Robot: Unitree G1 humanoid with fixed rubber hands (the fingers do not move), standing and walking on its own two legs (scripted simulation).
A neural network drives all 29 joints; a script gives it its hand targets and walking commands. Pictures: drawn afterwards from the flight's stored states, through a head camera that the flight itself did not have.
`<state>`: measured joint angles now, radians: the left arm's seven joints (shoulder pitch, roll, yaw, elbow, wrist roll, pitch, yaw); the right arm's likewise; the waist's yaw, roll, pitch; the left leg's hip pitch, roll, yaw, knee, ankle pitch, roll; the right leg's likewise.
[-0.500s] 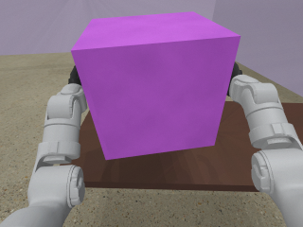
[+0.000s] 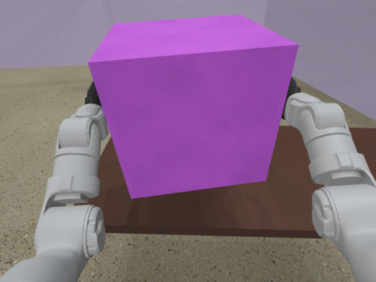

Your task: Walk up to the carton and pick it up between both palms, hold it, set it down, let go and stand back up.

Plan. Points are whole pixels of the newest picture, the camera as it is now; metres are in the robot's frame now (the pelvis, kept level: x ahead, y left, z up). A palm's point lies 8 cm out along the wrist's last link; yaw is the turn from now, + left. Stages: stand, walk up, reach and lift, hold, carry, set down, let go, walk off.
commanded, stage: hold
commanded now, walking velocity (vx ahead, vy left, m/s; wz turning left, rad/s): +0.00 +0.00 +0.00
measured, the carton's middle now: (188, 100) +0.44 +0.03 +0.25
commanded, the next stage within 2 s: none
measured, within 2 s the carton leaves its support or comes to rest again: neither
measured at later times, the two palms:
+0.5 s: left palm (95, 112) +0.37 +0.22 +0.26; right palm (289, 103) +0.37 -0.18 +0.28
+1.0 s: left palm (95, 112) +0.37 +0.22 +0.26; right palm (289, 103) +0.37 -0.18 +0.28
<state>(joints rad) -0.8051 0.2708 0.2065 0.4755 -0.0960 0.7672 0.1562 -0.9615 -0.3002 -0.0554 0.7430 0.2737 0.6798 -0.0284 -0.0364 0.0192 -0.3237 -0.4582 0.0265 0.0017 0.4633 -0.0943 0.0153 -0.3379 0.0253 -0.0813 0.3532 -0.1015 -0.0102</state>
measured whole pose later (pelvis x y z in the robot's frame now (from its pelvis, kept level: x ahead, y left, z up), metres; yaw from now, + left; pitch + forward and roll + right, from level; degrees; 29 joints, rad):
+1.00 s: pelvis +0.00 +0.00 +0.00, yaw +0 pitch +5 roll -3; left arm -0.81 0.27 0.21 0.48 -0.10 0.77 0.15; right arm -0.96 -0.30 -0.06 0.74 0.27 0.68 -0.03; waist -0.04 0.02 -0.32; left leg -0.46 0.03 0.00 0.46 -0.09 0.02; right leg -0.34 0.03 -0.08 0.35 -0.10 -0.01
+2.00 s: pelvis +0.00 +0.00 +0.00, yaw +0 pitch +5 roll -3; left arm -0.81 0.27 0.21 0.48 -0.10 0.77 0.15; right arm -0.96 -0.30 -0.06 0.74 0.27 0.68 -0.03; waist -0.04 0.02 -0.32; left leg -0.46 0.03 -0.01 0.46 -0.09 0.02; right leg -0.34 0.03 -0.08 0.35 -0.10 -0.01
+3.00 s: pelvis +0.00 +0.00 +0.00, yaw +0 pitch +5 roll -3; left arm -0.81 0.27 0.21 0.48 -0.10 0.77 0.15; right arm -0.96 -0.30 -0.06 0.74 0.27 0.68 -0.03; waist -0.04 0.02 -0.32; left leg -0.46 0.03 -0.01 0.46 -0.09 0.02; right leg -0.34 0.03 -0.08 0.36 -0.10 -0.01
